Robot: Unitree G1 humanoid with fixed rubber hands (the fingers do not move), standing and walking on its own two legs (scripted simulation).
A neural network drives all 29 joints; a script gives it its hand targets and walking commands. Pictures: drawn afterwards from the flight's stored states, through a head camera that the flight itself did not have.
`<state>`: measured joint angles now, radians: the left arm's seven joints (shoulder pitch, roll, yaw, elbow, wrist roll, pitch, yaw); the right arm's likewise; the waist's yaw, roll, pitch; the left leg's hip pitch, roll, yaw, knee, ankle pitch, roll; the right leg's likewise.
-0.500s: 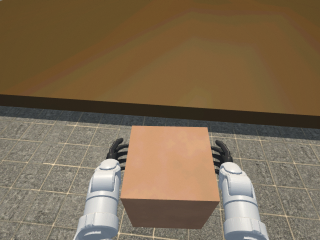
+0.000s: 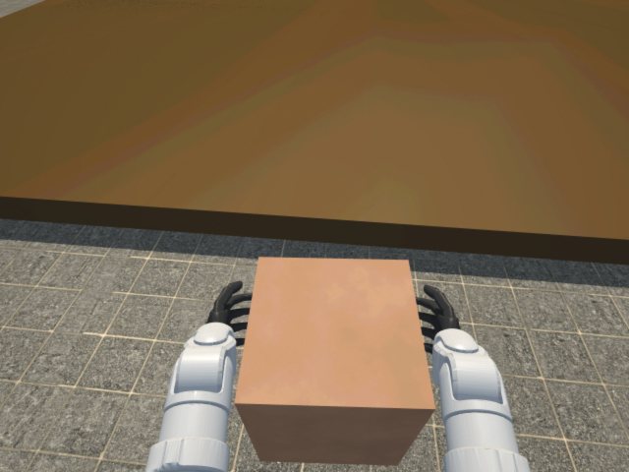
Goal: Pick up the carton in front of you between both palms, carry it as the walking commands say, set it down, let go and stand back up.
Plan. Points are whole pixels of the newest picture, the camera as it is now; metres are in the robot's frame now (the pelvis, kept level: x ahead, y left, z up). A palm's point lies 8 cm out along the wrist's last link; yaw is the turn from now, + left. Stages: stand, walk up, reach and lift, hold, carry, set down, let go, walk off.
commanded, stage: hold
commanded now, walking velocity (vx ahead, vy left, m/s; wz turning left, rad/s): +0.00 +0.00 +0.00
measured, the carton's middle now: (330, 365) +0.28 +0.00 -0.04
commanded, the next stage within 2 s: carry in 0.80 s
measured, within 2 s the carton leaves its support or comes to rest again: neither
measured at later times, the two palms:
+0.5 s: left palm (217, 334) +0.27 +0.15 +0.05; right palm (450, 340) +0.27 -0.15 +0.05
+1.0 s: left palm (221, 308) +0.30 +0.15 +0.06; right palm (447, 314) +0.30 -0.15 +0.06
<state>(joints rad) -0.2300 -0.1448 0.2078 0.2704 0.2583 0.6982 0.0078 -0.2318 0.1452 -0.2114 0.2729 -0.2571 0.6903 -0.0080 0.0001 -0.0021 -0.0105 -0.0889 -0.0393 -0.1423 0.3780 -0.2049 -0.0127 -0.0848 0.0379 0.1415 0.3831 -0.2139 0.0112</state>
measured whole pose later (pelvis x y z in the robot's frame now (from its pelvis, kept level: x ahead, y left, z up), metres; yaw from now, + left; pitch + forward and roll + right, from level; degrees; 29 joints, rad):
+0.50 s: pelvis -0.02 +0.00 +0.00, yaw +0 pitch -7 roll +0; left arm -0.28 -0.16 0.24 0.25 0.27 0.76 0.00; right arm -0.28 0.16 -0.24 0.25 -0.27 0.75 0.00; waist 0.00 0.00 0.01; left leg -0.08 -0.04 -0.14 0.39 -0.19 -0.01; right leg -0.07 0.04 0.14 0.40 -0.20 0.01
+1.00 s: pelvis +0.02 +0.00 -0.01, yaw -1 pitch +1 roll +0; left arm -0.21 -0.13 0.16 0.05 0.18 0.86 0.04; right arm -0.22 0.14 -0.16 0.05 -0.20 0.86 -0.04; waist 0.00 0.00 -0.13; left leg -0.26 0.01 -0.04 0.55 -0.31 -0.01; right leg -0.26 -0.01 0.04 0.56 -0.33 0.01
